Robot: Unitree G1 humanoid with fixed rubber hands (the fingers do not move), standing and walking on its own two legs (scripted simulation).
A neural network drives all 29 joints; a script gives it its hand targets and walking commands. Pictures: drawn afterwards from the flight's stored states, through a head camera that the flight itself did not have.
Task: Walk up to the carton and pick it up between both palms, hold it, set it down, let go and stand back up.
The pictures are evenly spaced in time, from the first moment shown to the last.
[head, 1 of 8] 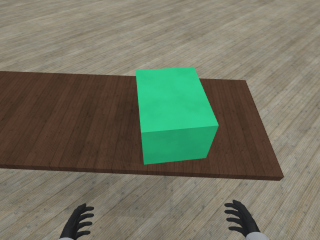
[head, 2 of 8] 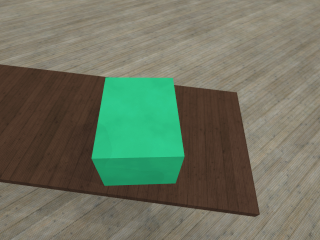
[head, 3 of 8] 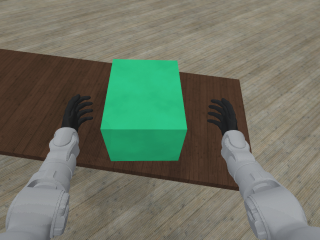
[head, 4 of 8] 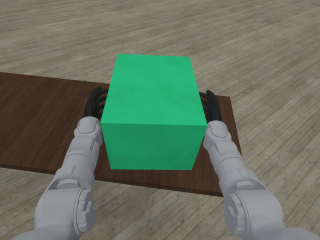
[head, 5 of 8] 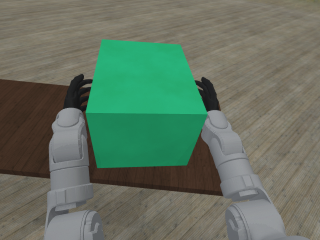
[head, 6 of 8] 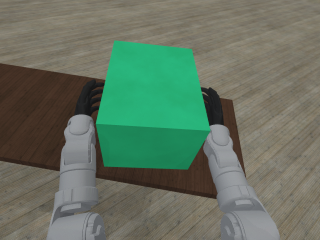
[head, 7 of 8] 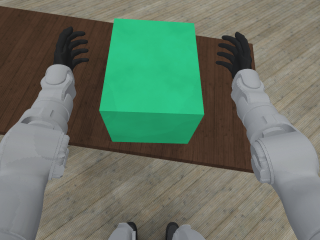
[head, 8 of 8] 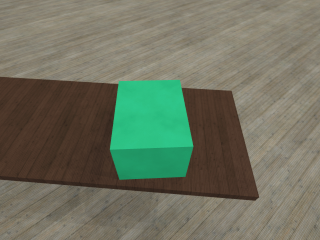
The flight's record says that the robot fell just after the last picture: no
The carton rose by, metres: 0.22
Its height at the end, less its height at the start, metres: +0.00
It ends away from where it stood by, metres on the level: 0.03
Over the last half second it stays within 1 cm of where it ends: yes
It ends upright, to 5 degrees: yes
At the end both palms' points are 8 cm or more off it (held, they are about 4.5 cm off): yes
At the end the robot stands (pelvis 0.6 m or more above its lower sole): yes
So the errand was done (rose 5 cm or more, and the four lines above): yes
